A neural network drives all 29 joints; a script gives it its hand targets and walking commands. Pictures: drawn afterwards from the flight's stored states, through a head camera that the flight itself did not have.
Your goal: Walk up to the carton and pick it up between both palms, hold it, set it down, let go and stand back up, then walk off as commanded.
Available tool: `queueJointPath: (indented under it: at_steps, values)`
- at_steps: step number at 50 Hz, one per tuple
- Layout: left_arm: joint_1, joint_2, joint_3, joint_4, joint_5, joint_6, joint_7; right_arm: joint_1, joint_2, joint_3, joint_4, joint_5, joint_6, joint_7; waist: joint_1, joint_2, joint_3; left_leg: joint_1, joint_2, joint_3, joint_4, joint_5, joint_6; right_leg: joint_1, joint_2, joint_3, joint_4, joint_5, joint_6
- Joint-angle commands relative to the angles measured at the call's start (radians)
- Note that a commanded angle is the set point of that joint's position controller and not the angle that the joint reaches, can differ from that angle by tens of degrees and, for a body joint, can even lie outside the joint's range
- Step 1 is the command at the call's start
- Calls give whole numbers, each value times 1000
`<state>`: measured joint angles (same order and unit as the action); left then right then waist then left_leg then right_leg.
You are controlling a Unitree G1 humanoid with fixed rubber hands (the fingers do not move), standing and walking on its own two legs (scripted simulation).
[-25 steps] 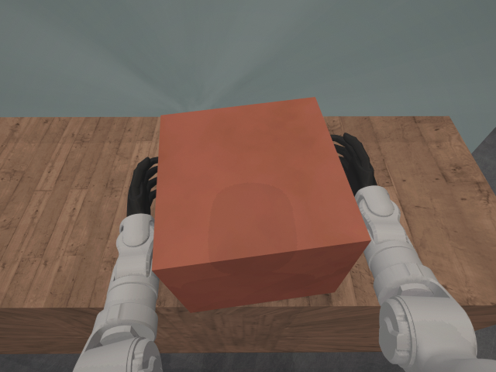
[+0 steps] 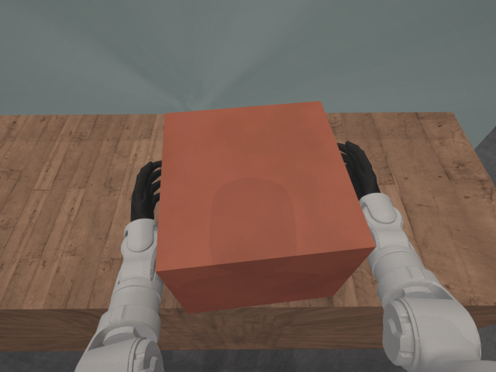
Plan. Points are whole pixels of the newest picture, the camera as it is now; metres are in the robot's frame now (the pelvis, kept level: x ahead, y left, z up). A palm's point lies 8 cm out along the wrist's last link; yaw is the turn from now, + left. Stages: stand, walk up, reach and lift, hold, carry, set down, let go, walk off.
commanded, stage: set down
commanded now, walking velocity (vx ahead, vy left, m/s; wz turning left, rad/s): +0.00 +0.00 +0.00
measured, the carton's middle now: (253, 209) +0.38 +0.01 +0.00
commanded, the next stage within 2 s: none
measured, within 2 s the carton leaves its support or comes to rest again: neither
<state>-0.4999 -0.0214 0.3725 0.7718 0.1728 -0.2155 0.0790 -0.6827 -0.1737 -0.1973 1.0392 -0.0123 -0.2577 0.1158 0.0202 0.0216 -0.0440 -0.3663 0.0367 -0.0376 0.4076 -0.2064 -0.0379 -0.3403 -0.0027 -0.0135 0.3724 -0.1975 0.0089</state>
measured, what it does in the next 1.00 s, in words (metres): stands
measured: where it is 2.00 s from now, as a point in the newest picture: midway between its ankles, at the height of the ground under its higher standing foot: outside the picture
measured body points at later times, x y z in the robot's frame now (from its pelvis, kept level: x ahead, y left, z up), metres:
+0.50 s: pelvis -0.01 +0.00 +0.00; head +0.08 -0.01 +0.44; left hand +0.36 +0.20 -0.01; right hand +0.43 -0.20 +0.02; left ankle -0.01 +0.14 -0.74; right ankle -0.02 -0.12 -0.74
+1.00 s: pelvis -0.05 +0.00 +0.00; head +0.01 -0.01 +0.44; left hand +0.30 +0.21 +0.00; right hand +0.34 -0.25 +0.01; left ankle -0.01 +0.14 -0.74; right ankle -0.02 -0.13 -0.74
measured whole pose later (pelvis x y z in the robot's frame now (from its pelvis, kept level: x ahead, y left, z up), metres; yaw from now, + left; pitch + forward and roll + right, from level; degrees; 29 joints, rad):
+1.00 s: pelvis -0.05 +0.00 +0.00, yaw -2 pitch +14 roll -1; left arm -0.42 0.11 0.09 0.91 -0.13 -0.29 0.13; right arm -0.52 -0.47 0.18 1.08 0.40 -0.34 0.17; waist 0.08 0.03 -0.15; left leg -0.53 0.04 -0.01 0.41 -0.13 -0.03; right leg -0.51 0.01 0.01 0.37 -0.11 0.01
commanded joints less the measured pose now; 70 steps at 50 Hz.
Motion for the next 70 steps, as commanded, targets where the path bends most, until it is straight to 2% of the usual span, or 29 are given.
queueJointPath:
  at_steps: [1, 5, 11, 14, 16, 21, 23, 26, 27, 30, 32, 33, 34, 35, 36, 37, 38, 39, 40, 43, 45, 48, 52, 54, 55, 57, 60, 67, 70]
  values:
    - [-361, 101, -103, 112, -58, -29, 42, -395, -41, 191, 44, 100, -38, -29, 170, -17, -450, 33, -22, 142, -1, 416, -14, 96, 66, -13, -4, 253, -39]
    - [-414, 175, -165, 89, -175, -98, 89, -472, -122, 306, 41, 253, -88, -58, 204, 7, -708, 12, -22, 145, 79, 556, -37, 147, 79, 17, 65, 453, -46]
    - [-365, 236, -165, 150, -245, -144, 89, -455, -231, 364, 36, 361, -133, -74, 236, -52, -806, -26, -21, 146, 106, 603, -51, 182, 91, 21, 100, 520, -31]
    - [-391, 236, -183, 186, -250, -145, 82, -430, -274, 357, 157, 384, -123, -67, 194, -26, -757, 17, -10, 130, 113, 606, -63, 77, 102, 6, 79, 418, -41]
    - [-382, 263, -178, 183, -266, -155, 76, -450, -278, 385, 133, 410, -116, -58, 225, -37, -781, 1, -14, 142, 111, 595, -57, 66, 100, 16, 79, 412, -43]
    - [-364, 248, -220, 120, -292, -171, 68, -405, -323, 367, 147, 426, -132, -46, 186, -24, -815, 61, -14, 138, 120, 614, -63, 31, 107, -3, 83, 402, -37]
    - [-388, 274, -217, 148, -296, -158, 66, -443, -347, 387, 161, 463, -116, -32, 204, -16, -784, 59, -15, 139, 120, 586, -62, -10, 105, -6, 74, 322, -39]
    - [-299, 272, -234, 90, -330, -150, 57, -370, -377, 406, 80, 483, -124, -22, 188, -66, -799, 57, -18, 127, 104, 582, -43, 91, 99, 9, 76, 408, -35]
    - [-295, 282, -227, 98, -311, -144, 54, -377, -385, 413, 94, 485, -118, -14, 205, -57, -767, 54, -21, 129, 97, 565, -46, 73, 99, 7, 77, 362, -31]
    - [-171, 297, -220, -3, -310, -124, 44, -255, -411, 446, 42, 515, -138, -4, 188, -90, -763, 81, -26, 114, 91, 651, -37, 170, 97, 14, 83, 513, -22]
    - [-172, 321, -192, 14, -297, -117, 34, -263, -407, 469, 34, 546, -137, 0, 214, -95, -712, 25, -30, 116, 80, 603, -28, 191, 87, 33, 90, 491, -14]
    - [-101, 311, -197, -48, -295, -107, 33, -180, -434, 465, 13, 553, -142, 6, 190, -96, -709, 49, -31, 102, 69, 626, -27, 218, 93, 25, 91, 539, -17]
    - [-136, 328, -175, -24, -294, -108, 34, -227, -414, 473, -16, 549, -142, 10, 221, -112, -707, 44, -36, 113, 69, 596, -21, 216, 86, 34, 84, 499, -9]
    - [-62, 299, -208, -83, -298, -110, 33, -140, -452, 452, -43, 546, -155, 15, 175, -117, -699, 84, -29, 97, 63, 608, -18, 233, 95, 14, 87, 514, -12]
    - [-120, 321, -207, -67, -312, -117, 36, -222, -459, 434, -70, 541, -155, 19, 184, -119, -734, 52, -31, 91, 50, 552, -14, 193, 94, 20, 75, 425, -19]
    - [-58, 320, -224, -150, -318, -114, 35, -151, -456, 447, -112, 553, -165, 21, 165, -107, -737, 106, -31, 88, 67, 600, -20, 230, 93, 13, 81, 504, -18]
    - [-115, 333, -217, -139, -315, -115, 43, -194, -467, 435, -115, 560, -160, 25, 179, -107, -702, 78, -31, 92, 61, 554, -18, 191, 94, 19, 78, 427, -18]
    - [-74, 305, -239, -145, -323, -108, 39, -172, -466, 435, -145, 558, -166, 31, 162, -109, -716, 97, -24, 87, 62, 575, -20, 205, 99, 14, 75, 456, -30]
    - [-112, 320, -229, -134, -334, -117, 40, -216, -480, 425, -177, 554, -162, 38, 178, -107, -690, 60, -33, 93, 46, 505, -16, 186, 88, 19, 72, 379, -20]
    - [-84, 328, -257, -171, -360, -114, 44, -138, -487, 403, -222, 558, -154, 45, 149, -119, -660, 85, -36, 86, 35, 435, -7, 181, 88, 15, 55, 297, -21]
    - [-142, 338, -260, -147, -385, -120, 53, -181, -495, 382, -244, 544, -141, 54, 157, -145, -639, 54, -35, 96, 17, 320, -1, 144, 80, 16, 47, 177, -11]
    - [-110, 319, -291, -112, -385, -104, 59, -119, -503, 350, -192, 531, -111, 67, 122, -140, -528, 34, -27, 79, -16, 167, 5, 128, 73, 10, 32, 49, -27]
    - [-92, 314, -296, -122, -371, -91, 74, -65, -496, 342, -134, 528, -83, 77, 117, -136, -461, 32, -26, 82, -30, 73, 13, 116, 62, 19, 30, -40, -30]
    - [3, 297, -298, -198, -367, -76, 80, 33, -506, 349, -168, 540, -90, 80, 102, -144, -448, 83, -26, 71, -27, 105, 6, 146, 69, 16, 27, 6, -29]
    - [-47, 315, -293, -161, -369, -75, 82, -9, -496, 343, -162, 536, -82, 83, 114, -146, -429, 50, -34, 75, -27, 59, 9, 125, 61, 23, 21, -60, -25]
    - [-14, 282, -322, -231, -346, -60, 84, 30, -514, 293, -136, 527, -91, 89, 72, -56, -400, 113, -26, 53, -38, 50, -14, 98, 61, 4, 14, -41, -40]
    - [15, 292, -295, -258, -335, -48, 90, 38, -505, 290, -225, 522, -101, 92, 95, -80, -376, 107, -40, 66, -36, 73, -4, 110, 62, 8, 6, -37, -40]
    - [106, 245, -315, -349, -321, -30, 86, 167, -489, 260, -257, 505, -105, 101, 53, -88, -304, 133, -41, 61, -60, 83, 2, 153, 66, 12, -18, -16, -45]
    - [210, 238, -305, -397, -301, -27, 87, 266, -490, 253, -297, 504, -120, 98, 54, -70, -293, 186, -45, 58, -56, 171, -6, 184, 72, 8, -19, 70, -51]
